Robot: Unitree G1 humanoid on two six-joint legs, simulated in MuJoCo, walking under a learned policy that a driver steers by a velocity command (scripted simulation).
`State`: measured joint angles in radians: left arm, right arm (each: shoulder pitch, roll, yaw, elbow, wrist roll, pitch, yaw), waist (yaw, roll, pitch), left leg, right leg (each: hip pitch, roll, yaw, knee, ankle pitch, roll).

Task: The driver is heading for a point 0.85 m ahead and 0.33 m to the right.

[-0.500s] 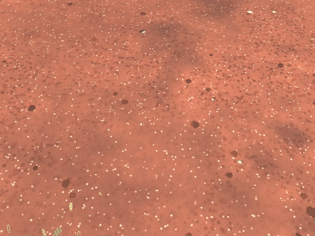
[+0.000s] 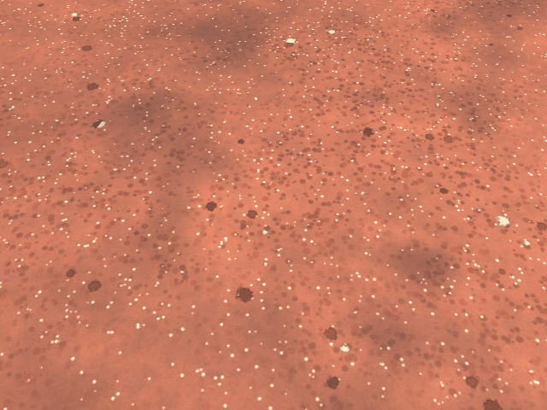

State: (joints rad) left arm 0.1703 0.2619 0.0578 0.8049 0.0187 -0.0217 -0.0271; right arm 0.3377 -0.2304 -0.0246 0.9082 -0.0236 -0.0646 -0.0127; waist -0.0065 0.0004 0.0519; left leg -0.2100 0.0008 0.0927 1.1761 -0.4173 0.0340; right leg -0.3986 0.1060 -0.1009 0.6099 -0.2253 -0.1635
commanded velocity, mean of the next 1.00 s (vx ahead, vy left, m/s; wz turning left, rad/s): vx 0.50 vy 0.00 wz -0.58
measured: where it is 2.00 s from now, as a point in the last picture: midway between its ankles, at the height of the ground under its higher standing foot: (400, 300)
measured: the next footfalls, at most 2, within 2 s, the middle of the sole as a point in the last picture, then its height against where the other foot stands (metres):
left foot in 0.42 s outside the picture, level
right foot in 0.94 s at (374, 366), level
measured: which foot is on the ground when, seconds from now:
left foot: up 0.00-0.40, down 0.42-0.96, up 0.98-1.00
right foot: down 0.00-0.44, up 0.46-0.92, down 0.94-1.00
